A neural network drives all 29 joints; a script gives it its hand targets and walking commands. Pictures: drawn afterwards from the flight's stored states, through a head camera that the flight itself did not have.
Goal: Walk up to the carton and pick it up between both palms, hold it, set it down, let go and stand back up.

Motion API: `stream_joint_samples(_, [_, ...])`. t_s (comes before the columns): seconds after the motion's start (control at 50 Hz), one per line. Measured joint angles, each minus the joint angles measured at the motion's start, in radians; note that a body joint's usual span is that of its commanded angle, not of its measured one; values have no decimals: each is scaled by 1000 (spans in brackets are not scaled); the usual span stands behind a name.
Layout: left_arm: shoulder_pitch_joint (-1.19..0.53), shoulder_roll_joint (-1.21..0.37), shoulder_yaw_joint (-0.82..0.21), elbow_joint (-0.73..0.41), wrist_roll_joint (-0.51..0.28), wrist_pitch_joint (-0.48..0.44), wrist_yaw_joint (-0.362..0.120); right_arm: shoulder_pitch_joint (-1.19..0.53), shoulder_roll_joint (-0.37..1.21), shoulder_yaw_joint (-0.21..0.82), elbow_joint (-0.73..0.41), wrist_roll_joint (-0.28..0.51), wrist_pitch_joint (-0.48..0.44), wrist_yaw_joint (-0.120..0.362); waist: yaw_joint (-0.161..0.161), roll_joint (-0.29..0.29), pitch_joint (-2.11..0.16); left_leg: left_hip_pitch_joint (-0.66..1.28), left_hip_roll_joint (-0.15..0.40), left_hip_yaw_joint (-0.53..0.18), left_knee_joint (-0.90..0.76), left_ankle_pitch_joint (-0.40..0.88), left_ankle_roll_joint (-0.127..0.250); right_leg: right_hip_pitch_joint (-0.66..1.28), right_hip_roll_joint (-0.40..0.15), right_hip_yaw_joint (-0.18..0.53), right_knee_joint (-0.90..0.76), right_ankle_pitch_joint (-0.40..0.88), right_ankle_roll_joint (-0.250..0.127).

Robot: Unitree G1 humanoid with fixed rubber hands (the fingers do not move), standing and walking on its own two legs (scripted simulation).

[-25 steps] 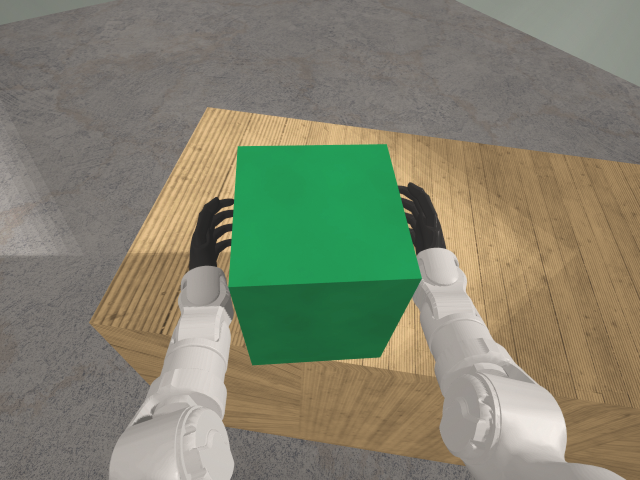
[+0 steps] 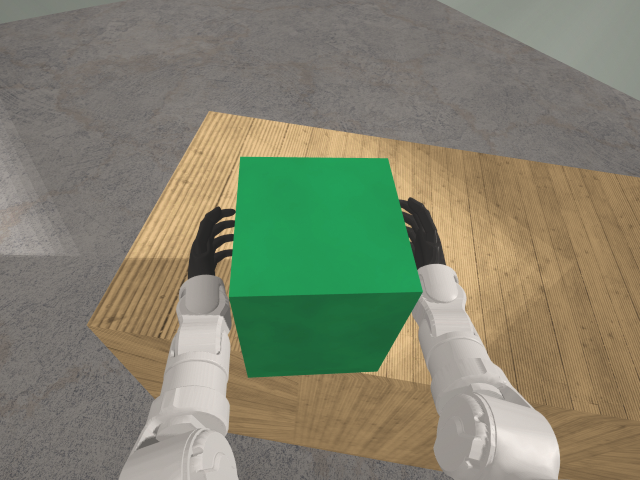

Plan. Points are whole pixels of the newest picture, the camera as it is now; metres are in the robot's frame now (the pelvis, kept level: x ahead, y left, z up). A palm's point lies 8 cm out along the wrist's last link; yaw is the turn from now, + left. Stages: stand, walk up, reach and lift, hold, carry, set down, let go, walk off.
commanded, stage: reach and lift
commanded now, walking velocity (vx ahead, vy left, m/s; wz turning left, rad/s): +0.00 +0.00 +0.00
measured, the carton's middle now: (314, 273) +0.39 +0.06 +0.00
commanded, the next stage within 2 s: none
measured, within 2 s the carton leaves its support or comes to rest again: leaves its support in 1.14 s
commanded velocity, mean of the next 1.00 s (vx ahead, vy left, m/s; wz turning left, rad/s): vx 0.00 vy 0.00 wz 0.00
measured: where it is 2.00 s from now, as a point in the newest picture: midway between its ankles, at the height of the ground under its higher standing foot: outside the picture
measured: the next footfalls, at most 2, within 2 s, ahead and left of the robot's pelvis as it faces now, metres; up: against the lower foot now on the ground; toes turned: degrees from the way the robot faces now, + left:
none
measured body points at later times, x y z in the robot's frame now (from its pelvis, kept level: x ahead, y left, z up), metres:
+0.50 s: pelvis +0.00 +0.00 +0.00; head +0.04 +0.02 +0.45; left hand +0.36 +0.20 +0.04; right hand +0.42 -0.08 +0.06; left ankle -0.01 +0.13 -0.75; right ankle -0.01 -0.11 -0.75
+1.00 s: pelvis -0.01 +0.00 +0.00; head +0.03 +0.02 +0.45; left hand +0.36 +0.20 +0.04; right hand +0.41 -0.09 +0.06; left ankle -0.01 +0.13 -0.75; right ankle -0.01 -0.11 -0.75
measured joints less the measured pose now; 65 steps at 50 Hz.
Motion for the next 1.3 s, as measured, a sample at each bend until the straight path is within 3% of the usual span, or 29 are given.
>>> stream_joint_samples(0.84, [-4,21,-22,38,-49,-22,9,2,-21,80,36,53,-46,-48,-18,11,-12,-22,-3,-14,2,9,0,-12,-3,-16,-5,8,0])
stream_joint_samples(1.06, [0,47,-80,87,-102,-23,38,13,-52,178,67,132,-48,-85,-41,11,-23,-21,-1,-15,-2,22,-2,-8,0,-17,-16,25,-1])
stream_joint_samples(1.3, [-45,76,-129,93,-163,73,57,-8,-78,265,8,257,81,-96,-51,2,-45,-3,1,3,-8,39,2,-8,0,1,2,35,-1])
